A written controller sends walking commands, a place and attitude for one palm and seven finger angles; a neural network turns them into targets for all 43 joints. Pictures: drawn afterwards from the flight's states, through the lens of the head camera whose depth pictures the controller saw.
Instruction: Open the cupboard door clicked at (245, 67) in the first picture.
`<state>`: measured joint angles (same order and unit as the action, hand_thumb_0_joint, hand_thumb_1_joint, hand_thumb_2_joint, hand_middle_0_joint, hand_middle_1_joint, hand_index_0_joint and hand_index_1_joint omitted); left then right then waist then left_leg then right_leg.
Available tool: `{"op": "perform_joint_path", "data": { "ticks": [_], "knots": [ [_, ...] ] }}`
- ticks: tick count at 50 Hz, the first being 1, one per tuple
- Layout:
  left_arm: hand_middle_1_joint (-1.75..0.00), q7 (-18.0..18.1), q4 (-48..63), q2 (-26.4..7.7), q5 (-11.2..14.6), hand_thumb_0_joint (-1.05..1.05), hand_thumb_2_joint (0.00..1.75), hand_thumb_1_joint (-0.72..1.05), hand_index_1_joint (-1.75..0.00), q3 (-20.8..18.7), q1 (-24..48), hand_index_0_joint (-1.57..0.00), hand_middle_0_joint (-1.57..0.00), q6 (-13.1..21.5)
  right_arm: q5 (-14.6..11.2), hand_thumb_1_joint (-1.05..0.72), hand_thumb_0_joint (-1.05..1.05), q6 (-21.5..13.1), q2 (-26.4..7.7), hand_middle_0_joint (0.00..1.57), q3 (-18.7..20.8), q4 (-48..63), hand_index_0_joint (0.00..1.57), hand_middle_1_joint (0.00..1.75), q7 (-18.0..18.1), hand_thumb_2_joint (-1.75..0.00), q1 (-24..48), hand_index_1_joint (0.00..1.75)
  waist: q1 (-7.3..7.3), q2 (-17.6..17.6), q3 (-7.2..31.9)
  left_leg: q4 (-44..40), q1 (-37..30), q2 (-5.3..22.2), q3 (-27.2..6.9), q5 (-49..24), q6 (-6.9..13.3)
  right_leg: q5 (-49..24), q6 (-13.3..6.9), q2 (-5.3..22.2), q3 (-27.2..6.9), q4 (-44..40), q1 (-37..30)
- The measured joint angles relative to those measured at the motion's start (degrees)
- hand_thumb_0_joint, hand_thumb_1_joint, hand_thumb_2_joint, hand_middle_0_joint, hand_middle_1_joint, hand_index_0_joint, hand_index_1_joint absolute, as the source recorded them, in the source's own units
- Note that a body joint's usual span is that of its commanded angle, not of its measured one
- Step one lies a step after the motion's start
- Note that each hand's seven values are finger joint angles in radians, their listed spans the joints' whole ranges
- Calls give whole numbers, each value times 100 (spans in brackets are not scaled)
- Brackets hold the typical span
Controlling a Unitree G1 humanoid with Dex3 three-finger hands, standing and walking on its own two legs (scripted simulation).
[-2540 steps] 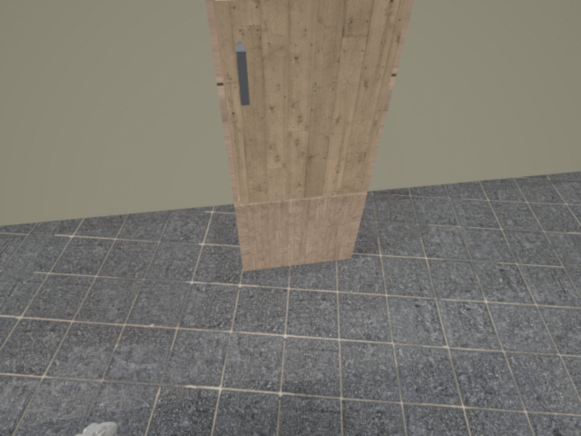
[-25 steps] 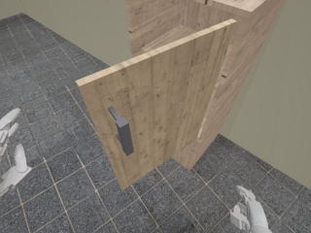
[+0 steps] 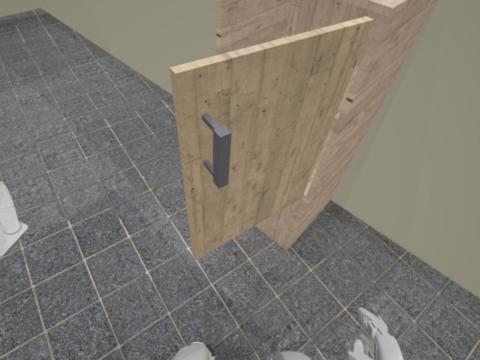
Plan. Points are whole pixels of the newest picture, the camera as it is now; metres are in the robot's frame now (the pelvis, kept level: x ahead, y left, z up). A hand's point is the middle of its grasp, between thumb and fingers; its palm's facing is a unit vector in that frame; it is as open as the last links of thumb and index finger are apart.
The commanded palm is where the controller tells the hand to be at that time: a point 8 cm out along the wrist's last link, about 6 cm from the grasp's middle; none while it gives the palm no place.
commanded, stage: step back with the hand held close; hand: left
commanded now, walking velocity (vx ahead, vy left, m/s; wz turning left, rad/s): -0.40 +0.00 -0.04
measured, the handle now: (214, 152) +0.43 +0.07 +0.11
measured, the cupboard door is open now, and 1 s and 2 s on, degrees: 77 77 77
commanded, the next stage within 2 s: stop stepping back and stand still in 0.12 s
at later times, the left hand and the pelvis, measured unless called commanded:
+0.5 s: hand out of the picture +0.13 +0.24 +0.18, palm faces +0.31 -0.83 -0.46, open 7.4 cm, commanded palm +0.06 +0.29 +0.19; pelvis -0.10 +0.00 +0.01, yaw -5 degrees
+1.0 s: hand out of the picture +0.07 +0.26 +0.18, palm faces +0.38 -0.80 -0.46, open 7.4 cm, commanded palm +0.01 +0.30 +0.19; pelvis -0.14 +0.01 +0.01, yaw -3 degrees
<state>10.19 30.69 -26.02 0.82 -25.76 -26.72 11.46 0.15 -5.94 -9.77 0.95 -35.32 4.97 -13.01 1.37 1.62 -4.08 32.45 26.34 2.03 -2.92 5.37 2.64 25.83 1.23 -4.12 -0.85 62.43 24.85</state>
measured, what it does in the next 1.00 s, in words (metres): walks backwards: right foot, then left foot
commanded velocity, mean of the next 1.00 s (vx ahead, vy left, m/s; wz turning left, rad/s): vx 0.05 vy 0.00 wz -0.01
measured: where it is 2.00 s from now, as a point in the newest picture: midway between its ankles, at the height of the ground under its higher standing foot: outside the picture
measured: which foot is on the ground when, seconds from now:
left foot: down 0.00-0.14, up 0.16-0.30, down 0.32-0.60, up 0.62-0.88, down 0.90-1.00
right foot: up 0.00-0.14, down 0.16-0.34, up 0.36-0.58, down 0.60-1.00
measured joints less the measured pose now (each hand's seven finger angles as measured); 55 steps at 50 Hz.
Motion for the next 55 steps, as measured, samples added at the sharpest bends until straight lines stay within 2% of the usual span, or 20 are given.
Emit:
{"op": "perform_joint_path", "data": {
  "ticks": [2, 5, 8, 10, 13, 15, 16, 18, 20, 24, 29, 30, 32, 34, 36, 39, 45, 48, 52, 55],
  "knots": [
    [-30, 44, 109, -69, 60, 1, 90, 89, -30, -140, -141, -21, -21, 47, -11, -91, 2, -58, 101, 21, -42, -35, 20, 30, -85, -90, -57, 30, -18, -37, 161, -394, 24, 53, 27, -229, -35, 185, -52, -37, 165, -264, -383],
    [-30, 50, 301, -43, 194, 1, 90, 89, -30, -209, -489, -21, -21, 63, 2, -90, 2, -119, 160, 21, -115, -32, 20, 30, -188, -90, -35, 30, -130, -94, 392, -907, 115, 79, 152, -614, -151, 463, -169, -15, 385, -1684, -1180],
    [-30, -24, 377, -33, 251, 1, 90, 89, -30, -188, -659, -21, -21, 102, 9, -90, 2, -148, 117, 21, -178, 37, 20, 30, -251, -90, 213, 30, -359, -295, 394, -690, 503, -28, 479, -471, -273, -258, -311, 216, 256, -3591, -1871],
    [-30, -140, 195, 186, 216, 1, 90, 89, -30, 148, -517, -21, -21, 131, 20, -90, 1, -69, -49, 21, -163, -161, 20, 30, -207, -90, 436, 30, -438, -27, 218, 448, 740, -11, 317, 711, -370, -372, -295, 92, 232, -3513, -1832],
    [-30, -273, 5, 178, 151, 1, 90, 89, -30, 331, -465, -21, -21, 35, -22, -91, 2, 62, -53, 21, -191, -326, 20, 30, -121, -90, 417, 30, -477, -229, 301, 1327, 529, -250, 445, 1315, -392, -399, -214, 261, 100, -3514, -1795],
    [-30, -290, 2, 137, 165, 1, 90, 89, -30, 250, -489, -21, -21, -58, -52, -91, 2, 109, -45, 21, -262, -214, 20, 30, -37, -90, 361, 30, -394, -417, 337, 812, -35, -308, 598, 917, -333, -436, -193, 354, 68, -3376, -1714],
    [-30, -282, 14, 140, 191, 1, 90, 89, -30, 215, -490, -21, -21, -105, -64, -91, 2, 90, -95, 21, -284, -120, 20, 30, 2, -90, 338, 30, -336, -392, 346, 306, -402, -274, 613, 334, -269, -454, -164, 332, 126, -3173, -1616],
    [-30, -242, -19, 87, 211, 1, 90, 89, -30, 179, -320, -21, -21, -189, -58, -91, 2, -21, -138, 21, -205, 5, 20, 30, 22, -90, 394, 30, -201, -406, 236, -191, -700, -323, 607, 531, 3, -317, -99, 345, 148, -2450, -1266],
    [-30, -218, -111, 35, 197, 1, 90, 89, -30, 182, -90, -21, -21, -214, -41, -91, 2, -143, -116, 21, -144, 50, 20, 30, -43, -90, 464, 30, -156, -524, 45, -369, -838, -398, 650, 481, 97, 166, -96, 320, -52, -1905, -995],
    [-30, -174, -1, -14, 191, 1, 90, 89, -30, 113, -309, -21, -21, -277, 9, -91, 1, -266, -75, 21, -169, 173, 20, 30, -132, -90, 353, 30, 35, -518, 30, -881, -1028, -352, 577, 33, 47, 70, -71, 271, 66, -1915, -784],
    [-30, -147, 71, -58, 104, 1, 90, 89, -30, 90, -921, -21, -21, -193, 48, -91, 1, -140, -70, 21, -128, 217, 20, 30, -138, -90, -28, 30, 34, -343, 332, -1051, -880, -291, 515, 207, -71, 130, -213, 251, 519, -2889, -1312],
    [-30, -142, 66, -107, 90, 1, 90, 89, -30, 60, -985, -21, -21, -186, 48, -90, 1, -100, -74, 21, -115, 217, 20, 30, -130, -90, -87, 30, 6, -371, 399, -824, -691, -333, 554, 531, -105, 211, -294, 271, 504, -3296, -1512],
    [-30, -164, 23, -39, 85, 1, 90, 89, -30, 79, -942, -21, -21, -172, 50, -90, 1, 2, -159, 21, -80, 59, 20, 30, -120, -90, -49, 30, -181, -295, 372, 364, -151, -319, 477, 1219, -193, -680, -492, 243, 481, -3560, -1439],
    [-30, -215, -84, 96, 105, 1, 90, 89, -30, 137, -800, -21, -21, -120, 71, -90, 1, 59, -241, 21, -70, -216, 20, 30, -124, -90, -21, 30, -332, -270, 341, 1705, 227, -302, 401, 1238, -283, -1198, -544, 254, 463, -3539, -1388],
    [-30, -223, -350, 247, 97, 1, 90, 89, -30, 204, -618, -21, -21, -53, 57, -91, 2, 83, -256, 21, -59, -406, 20, 30, -115, -90, -115, 30, -381, -300, 473, 2281, 306, -225, 431, 1127, -325, -1155, -512, 298, 446, -3607, -1411],
    [-30, -167, -805, 498, 52, 1, 90, 89, -30, 313, -316, -21, -21, -40, 47, -91, 2, 20, -285, 21, -42, -470, 20, 30, -22, -90, -285, 30, -337, -323, 666, 1913, -38, -62, 508, 1105, -256, -1159, -463, 383, 459, -3727, -1430],
    [-30, -80, -684, 635, 0, 1, 90, 89, -30, 538, -138, -21, -21, -55, 75, -91, 2, -242, -452, 21, 22, -309, 20, 30, 107, -90, -334, 30, -140, -190, 611, -365, -1412, 96, 528, 1135, -44, -975, -339, 414, 576, -3339, -1245],
    [-30, -74, -417, 364, 33, 1, 90, 89, -30, 370, -229, -21, -21, 17, 49, -91, 2, -248, -310, 21, 34, -210, 20, 30, 59, -90, -159, 30, -93, -399, 395, -323, -1476, -10, 621, 1017, -357, -792, -225, 531, 405, -2873, -1092],
    [-30, -124, -316, 30, 27, 1, 90, 89, -30, 78, -358, -21, -21, 60, 52, -91, 2, -346, -96, 21, -67, -76, 20, 30, -56, -90, -90, 30, -48, -412, 296, -249, -1492, -12, 640, 1118, -407, -716, -185, 489, 348, -2844, -1107],
    [-30, -156, -353, 39, 52, 1, 90, 89, -30, 28, -365, -21, -21, 95, 21, -91, 2, -346, -49, 21, -157, -66, 20, 30, -145, -90, -36, 30, -49, -161, 205, -166, -1441, 139, 525, 1142, -447, -915, -336, 331, 467, -3142, -1254]
  ]
}}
